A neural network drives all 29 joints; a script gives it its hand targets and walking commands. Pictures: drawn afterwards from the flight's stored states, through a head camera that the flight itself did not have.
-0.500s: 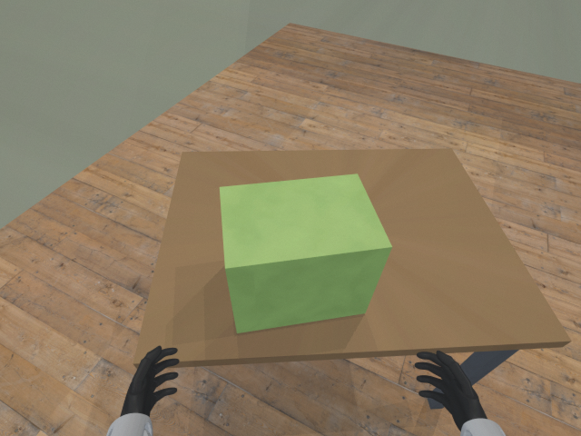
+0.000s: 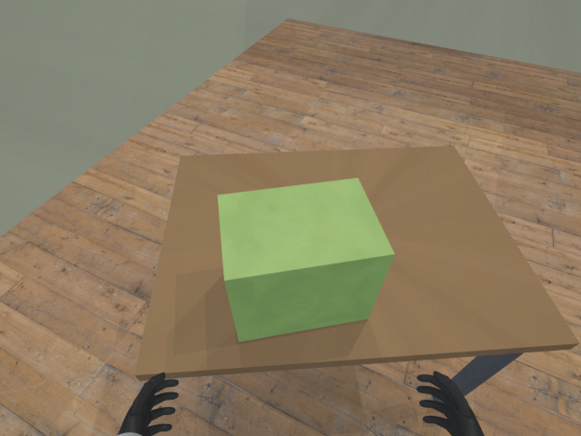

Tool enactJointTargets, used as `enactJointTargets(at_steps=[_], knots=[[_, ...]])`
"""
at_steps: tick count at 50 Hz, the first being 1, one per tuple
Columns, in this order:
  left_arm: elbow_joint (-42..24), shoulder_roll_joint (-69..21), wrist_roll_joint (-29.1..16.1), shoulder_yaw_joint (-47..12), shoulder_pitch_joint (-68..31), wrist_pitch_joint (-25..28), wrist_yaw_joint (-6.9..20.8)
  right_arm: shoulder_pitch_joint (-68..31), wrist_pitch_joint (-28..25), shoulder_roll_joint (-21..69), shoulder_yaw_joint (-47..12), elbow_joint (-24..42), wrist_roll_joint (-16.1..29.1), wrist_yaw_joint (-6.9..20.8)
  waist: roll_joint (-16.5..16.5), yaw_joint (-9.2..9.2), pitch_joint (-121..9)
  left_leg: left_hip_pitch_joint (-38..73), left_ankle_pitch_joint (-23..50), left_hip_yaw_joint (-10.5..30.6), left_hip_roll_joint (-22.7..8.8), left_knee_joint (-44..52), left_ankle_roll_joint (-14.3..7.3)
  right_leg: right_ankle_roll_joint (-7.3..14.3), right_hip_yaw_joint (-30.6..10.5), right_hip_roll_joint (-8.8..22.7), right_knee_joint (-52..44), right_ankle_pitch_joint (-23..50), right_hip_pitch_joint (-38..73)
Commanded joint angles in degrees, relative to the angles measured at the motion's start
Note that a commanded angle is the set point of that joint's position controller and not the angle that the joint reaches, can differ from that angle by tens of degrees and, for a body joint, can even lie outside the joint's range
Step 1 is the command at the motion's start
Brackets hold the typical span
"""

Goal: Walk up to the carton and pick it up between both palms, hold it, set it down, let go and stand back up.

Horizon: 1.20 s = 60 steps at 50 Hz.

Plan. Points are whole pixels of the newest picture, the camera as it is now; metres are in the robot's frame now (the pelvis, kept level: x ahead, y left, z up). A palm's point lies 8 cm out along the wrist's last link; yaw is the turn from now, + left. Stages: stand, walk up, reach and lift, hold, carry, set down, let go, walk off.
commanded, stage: let go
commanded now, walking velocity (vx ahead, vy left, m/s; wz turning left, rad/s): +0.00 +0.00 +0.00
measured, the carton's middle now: (297, 260) +0.43 +0.00 -0.07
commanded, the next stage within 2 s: stand in 0.52 s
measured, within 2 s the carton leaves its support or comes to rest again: neither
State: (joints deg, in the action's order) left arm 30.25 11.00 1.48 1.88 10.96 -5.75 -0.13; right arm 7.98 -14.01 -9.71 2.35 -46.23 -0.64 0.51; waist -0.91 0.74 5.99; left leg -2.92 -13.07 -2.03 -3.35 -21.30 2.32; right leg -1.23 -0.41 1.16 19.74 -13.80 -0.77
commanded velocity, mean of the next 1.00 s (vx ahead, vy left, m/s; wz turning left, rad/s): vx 0.00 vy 0.00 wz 0.00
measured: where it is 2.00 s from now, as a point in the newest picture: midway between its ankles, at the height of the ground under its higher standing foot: outside the picture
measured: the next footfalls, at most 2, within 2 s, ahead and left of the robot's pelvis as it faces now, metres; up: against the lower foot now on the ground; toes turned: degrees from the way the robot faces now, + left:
none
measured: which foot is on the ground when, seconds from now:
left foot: down 0.00-1.00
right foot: down 0.00-1.00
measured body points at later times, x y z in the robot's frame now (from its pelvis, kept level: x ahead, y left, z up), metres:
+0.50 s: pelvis +0.00 +0.00 +0.00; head +0.00 +0.00 +0.45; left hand +0.18 +0.22 -0.08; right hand +0.18 -0.23 -0.08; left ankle -0.01 +0.14 -0.75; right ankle -0.03 -0.14 -0.75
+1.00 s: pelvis -0.04 +0.01 -0.01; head -0.05 +0.02 +0.44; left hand +0.06 +0.27 -0.13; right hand +0.05 -0.26 -0.11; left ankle -0.01 +0.14 -0.75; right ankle -0.03 -0.14 -0.75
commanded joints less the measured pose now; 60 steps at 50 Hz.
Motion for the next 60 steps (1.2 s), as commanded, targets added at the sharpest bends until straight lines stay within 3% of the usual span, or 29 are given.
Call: enactJointTargets(at_steps=[1, 5, 7, 12, 15, 17, 22, 26, 27, 29, 31, 33, 35, 36, 38, 43, 44, 47, 50, 53, 54, 56, 58, 60], knots=[[-7.76, 6.18, -0.69, 0.92, -5.94, 0.9, -0.1, -4.07, -2.16, -6.43, 1.7, 7.17, -0.4, -0.53, 1.29, -0.88, -8.97, 8.47, 17.66, -2.47, 3.59, -0.27, 0.88, 1.24, 3.37, -2.74, -3.34, 14.13, -7.65], [-6.05, 5.62, -0.1, 1.42, -4.24, 0.79, 0.7, -2.66, -2.93, -6.25, 0.63, 5.17, 0.49, -0.95, 1.54, -0.85, -8.87, 9.42, 21.19, -2.0, 3.93, -0.94, 1.17, 1.25, 3.09, -2.56, -3.28, 19.22, -7.05], [-4.21, 6.08, -0.41, 1.48, -4.17, 0.28, 1.46, -3.05, -2.83, -6.49, -0.12, 4.52, 0.08, -1.29, -0.02, -0.65, -7.93, 8.66, 21.83, -2.02, 4.12, -0.96, 0.82, 0.79, 3.11, -2.69, -3.2, 21.27, -6.28], [-3.38, 5.26, 0.15, 1.62, -5.09, -0.45, 1.47, -3.96, -2.69, -6.55, -0.46, 4.89, 0.47, -1.27, -0.25, 0.09, -4.07, 8.14, 18.87, -1.98, 4.22, 0.1, 0.78, 1.02, 3.45, -2.53, -3.67, 19.06, -7.57], [-4.08, 5.36, -0.06, 1.61, -6.26, -0.57, 1.88, -4.16, -1.81, -6.94, 0.15, 6.88, -0.3, -1.49, -1.23, -0.44, -3.47, 7.24, 15.9, -2.47, 4.32, 0.63, 0.42, 0.77, 3.19, -2.35, -4.03, 16.54, -7.34], [-4.43, 5.9, -0.16, 1.79, -6.33, -0.75, 1.74, -3.99, -1.69, -6.86, 0.1, 7.41, -0.38, -1.46, -1.21, -0.77, -4.48, 7.41, 17.18, -2.44, 4.46, -0.02, 0.34, 0.45, 3.03, -2.46, -3.41, 18.92, -6.61], [-7.98, 6.07, -0.38, 1.26, -7.71, 0.33, 0.7, -3.89, -1.9, -6.48, 0.97, 6.74, 0.08, -1.1, 2.3, -1.04, -6.48, 8.16, 16.37, -2.07, 4.23, -0.37, 1.18, 1.16, 3.31, -2.32, -3.04, 15.6, -7.97], [-6.81, 5.53, -1.34, 0.34, -6.83, 0.05, 0.72, -3.76, -1.21, -6.79, 1.32, 6.31, 0.03, -0.95, 2.06, -1.45, -4.63, 7.27, 14.81, -1.99, 3.88, 0.04, 1.07, 1.61, 3.32, -2.43, -3.07, 13.18, -8.58], [1.7, 8.58, -0.14, 2.5, 2.34, 4.92, -0.3, 2.74, 5.7, -13.11, 1.93, 3.67, -0.15, -2.5, 0.74, 1.36, -8.26, -4.26, 25.06, 3.04, -1.86, -3.12, -1.0, 1.19, -0.48, 1.93, 1.26, 16.48, -6.22], [1.77, 9.99, -1.06, 2.02, 2.82, 7.0, -0.22, 3.38, 9.27, -12.69, 1.7, 6.97, 0.11, -2.4, -1.69, 0.0, -9.48, -4.59, 18.98, 3.28, -2.29, -2.44, -1.89, 0.98, -2.39, 3.02, 0.45, 17.12, -4.46], [2.34, 9.54, -0.69, 1.93, 1.18, 7.91, -0.12, 3.59, 10.21, -12.23, 1.37, 7.66, -0.06, -2.23, -0.89, -0.59, -13.11, -2.64, 21.26, 2.46, -2.7, -3.66, -2.52, 1.08, -2.07, 3.44, 2.23, 22.23, -3.42], [3.2, 10.04, -0.51, 1.87, 0.9, 8.15, -0.15, 4.84, 10.62, -11.6, 0.99, 7.49, -0.2, -2.05, -2.23, -1.05, -12.38, -3.24, 19.81, 2.57, -2.48, -3.71, -2.64, 1.23, -2.1, 3.39, 2.32, 24.1, -3.51], [3.64, 9.73, -0.59, 1.42, 1.3, 8.02, -0.25, 5.54, 10.89, -11.75, 1.12, 7.88, -0.34, -1.91, -0.5, -1.17, -7.87, -5.25, 16.05, 2.93, -2.23, -2.53, -2.62, 0.98, -2.25, 3.55, 1.11, 18.94, -6.67], [4.4, 9.5, -0.46, 1.38, 1.01, 8.03, -0.21, 5.43, 11.09, -11.82, 1.02, 7.43, -0.49, -1.88, 2.5, -0.97, -6.88, -5.71, 16.29, 2.93, -2.22, -2.42, -2.68, 1.05, -2.36, 3.51, 1.01, 17.72, -6.76], [4.84, 10.16, -0.38, 1.15, 1.33, 7.86, -0.11, 6.67, 11.24, -12.04, 1.14, 8.34, -0.34, -1.57, 2.89, -1.45, -3.33, -8.27, 11.97, 3.29, -2.15, -1.02, -2.37, 0.8, -2.57, 3.72, -0.1, 11.55, -9.1], [6.75, 11.0, -0.32, 0.7, 3.96, 7.95, -0.36, 8.65, 11.17, -13.07, 0.68, 8.69, -0.31, -1.19, 1.52, -0.76, -2.95, -9.84, 8.05, 4.36, -2.11, -0.21, -2.64, 0.47, -2.58, 3.32, -0.49, 7.42, -8.52], [7.07, 11.92, -0.36, 0.57, 3.94, 8.01, -0.44, 9.11, 11.19, -13.48, 0.63, 8.83, -0.3, -1.2, 0.77, -1.29, -2.63, -10.1, 6.91, 4.41, -2.01, -0.11, -2.54, 0.61, -2.75, 3.55, -0.52, 7.07, -8.63], [8.01, 12.23, -0.5, 0.22, 5.01, 8.0, -0.27, 10.24, 11.26, -13.82, 0.5, 8.64, -0.46, -1.06, 0.75, -1.01, -4.19, -9.82, 3.51, 4.9, -1.99, 0.27, -2.59, 0.43, -2.55, 3.37, -0.44, 3.51, -9.05], [8.76, 11.48, -0.47, -0.15, 6.18, 7.66, -0.13, 11.44, 11.52, -14.06, 0.16, 8.42, -0.19, -0.91, 3.09, -0.47, -3.27, -13.17, -3.24, 5.57, -1.79, 1.72, -2.65, 0.21, -2.12, 3.09, -0.49, -0.65, -9.3], [9.7, 12.34, -0.14, -0.18, 6.9, 7.73, -0.02, 12.46, 11.64, -14.0, 0.06, 8.61, -0.31, -0.68, 1.15, -0.89, -3.28, -13.18, -7.63, 5.9, -1.69, 2.21, -2.59, 0.12, -2.51, 2.91, 0.1, -4.16, -10.63], [9.64, 11.99, -0.22, -0.43, 6.87, 7.65, -0.07, 12.64, 11.59, -14.53, 0.23, 8.64, -0.32, -0.7, 2.57, -0.65, -2.01, -15.6, -8.95, 6.55, -1.81, 2.85, -2.71, -0.03, -2.3, 2.68, 0.57, -3.95, -10.56], [10.43, 12.01, -0.23, -0.44, 8.28, 7.56, 0.04, 13.31, 11.81, -14.48, 0.43, 8.83, -0.29, -0.58, 0.73, -0.6, -1.58, -17.12, -13.16, 6.82, -1.83, 3.41, -2.74, -0.11, -1.96, 2.49, 1.15, -6.29, -10.91], [11.0, 11.61, -0.11, -0.63, 9.33, 7.57, 0.06, 13.26, 12.13, -14.59, 0.53, 8.55, -0.43, -0.66, 2.96, -0.52, -0.54, -18.42, -15.96, 7.59, -1.86, 4.12, -3.08, -0.21, -2.14, 2.17, 1.71, -7.65, -12.33], [10.67, 11.7, -0.02, -0.91, 9.37, 7.63, 0.01, 13.83, 12.08, -14.52, 0.14, 8.61, -0.44, -0.58, 1.87, -0.65, 0.5, -20.03, -16.18, 8.2, -1.95, 4.49, -3.24, 0.04, -2.23, 2.32, 2.2, -7.23, -11.91]])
